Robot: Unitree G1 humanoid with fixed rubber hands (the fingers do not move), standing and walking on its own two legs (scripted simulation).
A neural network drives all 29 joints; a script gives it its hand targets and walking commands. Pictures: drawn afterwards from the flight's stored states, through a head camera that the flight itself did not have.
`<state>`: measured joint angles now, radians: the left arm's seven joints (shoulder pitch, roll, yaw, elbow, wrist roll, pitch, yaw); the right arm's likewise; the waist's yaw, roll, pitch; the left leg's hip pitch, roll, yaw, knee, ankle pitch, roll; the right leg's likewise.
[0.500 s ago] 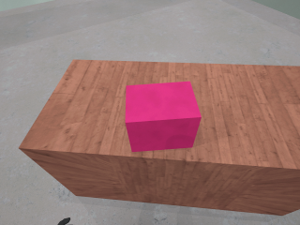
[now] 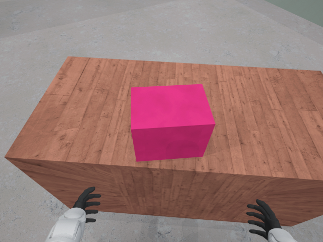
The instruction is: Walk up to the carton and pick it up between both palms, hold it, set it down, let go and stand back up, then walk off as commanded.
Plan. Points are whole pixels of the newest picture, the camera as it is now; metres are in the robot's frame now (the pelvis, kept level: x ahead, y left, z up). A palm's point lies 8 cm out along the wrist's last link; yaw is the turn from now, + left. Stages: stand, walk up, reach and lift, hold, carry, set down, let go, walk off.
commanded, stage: reach and lift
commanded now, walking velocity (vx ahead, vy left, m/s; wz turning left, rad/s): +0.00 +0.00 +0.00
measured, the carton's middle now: (168, 123) +0.46 +0.00 -0.04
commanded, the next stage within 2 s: none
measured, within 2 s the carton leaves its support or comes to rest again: neither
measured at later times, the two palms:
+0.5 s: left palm (72, 223) +0.17 +0.24 -0.07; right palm (279, 220) +0.18 -0.26 -0.05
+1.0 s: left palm (76, 231) +0.15 +0.22 -0.04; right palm (290, 238) +0.13 -0.25 -0.02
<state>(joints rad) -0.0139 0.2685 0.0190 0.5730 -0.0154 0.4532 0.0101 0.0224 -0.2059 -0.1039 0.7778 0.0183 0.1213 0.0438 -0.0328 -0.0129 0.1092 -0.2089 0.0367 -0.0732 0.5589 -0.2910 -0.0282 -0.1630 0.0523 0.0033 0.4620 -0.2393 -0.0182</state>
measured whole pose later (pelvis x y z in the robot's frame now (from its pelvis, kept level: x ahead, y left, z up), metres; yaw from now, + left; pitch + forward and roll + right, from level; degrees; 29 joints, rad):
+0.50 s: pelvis +0.03 -0.01 +0.01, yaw -2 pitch -3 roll +0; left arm 0.27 0.22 0.10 0.39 0.01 0.24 0.04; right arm 0.19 -0.26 -0.02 0.70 0.06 -0.16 0.08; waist 0.03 -0.06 0.06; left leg -0.07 0.03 -0.02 0.37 -0.24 -0.03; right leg -0.09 0.03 0.04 0.37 -0.24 -0.02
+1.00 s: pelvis +0.00 +0.00 +0.01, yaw -3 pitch -6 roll +0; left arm 0.35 0.15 0.01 0.33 -0.04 0.06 0.12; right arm 0.36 -0.24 -0.08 0.44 0.10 -0.14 0.11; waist 0.04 -0.04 0.02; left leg -0.03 0.02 0.00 0.32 -0.19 -0.02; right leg -0.06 0.02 0.06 0.35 -0.18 -0.01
